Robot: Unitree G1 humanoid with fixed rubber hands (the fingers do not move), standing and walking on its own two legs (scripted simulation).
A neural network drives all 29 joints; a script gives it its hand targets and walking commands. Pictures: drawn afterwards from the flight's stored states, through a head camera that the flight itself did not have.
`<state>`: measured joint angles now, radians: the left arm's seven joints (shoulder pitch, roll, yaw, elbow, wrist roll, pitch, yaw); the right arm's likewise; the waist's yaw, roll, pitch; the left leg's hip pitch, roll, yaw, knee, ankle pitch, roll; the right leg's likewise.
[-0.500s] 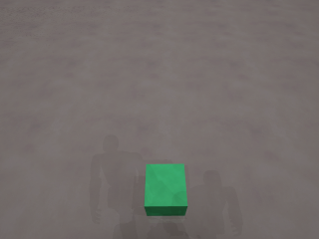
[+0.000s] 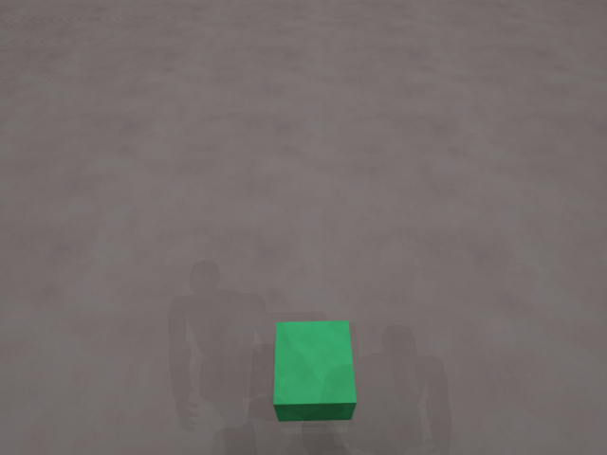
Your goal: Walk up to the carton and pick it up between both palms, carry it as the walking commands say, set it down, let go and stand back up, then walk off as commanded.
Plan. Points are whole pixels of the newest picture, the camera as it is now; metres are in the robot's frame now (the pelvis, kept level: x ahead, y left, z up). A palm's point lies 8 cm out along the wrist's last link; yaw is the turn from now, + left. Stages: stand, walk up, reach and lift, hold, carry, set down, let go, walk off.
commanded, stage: walk up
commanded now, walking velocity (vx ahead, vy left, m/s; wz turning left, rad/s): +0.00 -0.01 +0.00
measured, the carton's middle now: (313, 371) +0.45 +0.00 -0.68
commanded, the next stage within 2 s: stand in 0.40 s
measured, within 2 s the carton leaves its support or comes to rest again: neither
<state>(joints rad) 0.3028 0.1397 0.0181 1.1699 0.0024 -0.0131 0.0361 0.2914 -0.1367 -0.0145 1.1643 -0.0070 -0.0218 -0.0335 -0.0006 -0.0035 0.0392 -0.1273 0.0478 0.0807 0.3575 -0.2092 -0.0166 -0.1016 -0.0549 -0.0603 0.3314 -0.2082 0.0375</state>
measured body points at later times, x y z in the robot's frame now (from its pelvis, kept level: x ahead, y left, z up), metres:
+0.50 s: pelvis +0.00 -0.02 +0.00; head +0.01 -0.02 +0.45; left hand -0.02 +0.21 -0.16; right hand -0.01 -0.24 -0.16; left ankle -0.01 +0.12 -0.75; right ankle -0.02 -0.14 -0.75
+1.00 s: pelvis -0.01 -0.01 -0.03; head +0.08 -0.01 +0.41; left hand +0.14 +0.20 -0.16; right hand +0.13 -0.23 -0.16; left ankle -0.01 +0.13 -0.75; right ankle -0.02 -0.14 -0.75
